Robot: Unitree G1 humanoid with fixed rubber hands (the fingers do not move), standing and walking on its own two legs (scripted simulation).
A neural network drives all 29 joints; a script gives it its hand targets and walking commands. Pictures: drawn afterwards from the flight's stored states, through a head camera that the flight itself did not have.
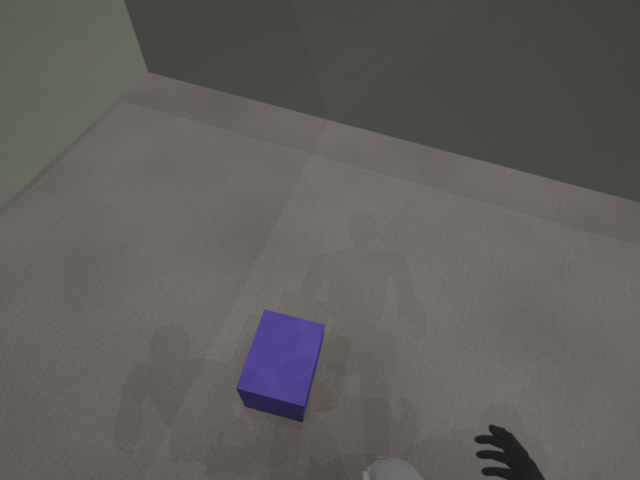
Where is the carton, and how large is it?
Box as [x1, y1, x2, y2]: [236, 309, 324, 421]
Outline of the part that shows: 264,309 236,388 245,406 302,421 320,350 324,324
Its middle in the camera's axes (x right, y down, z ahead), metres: -0.11 +0.36 +1.12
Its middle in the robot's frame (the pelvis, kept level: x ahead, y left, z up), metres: +0.44 +0.10 -0.66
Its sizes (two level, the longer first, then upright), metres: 0.223 0.177 0.212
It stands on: the floor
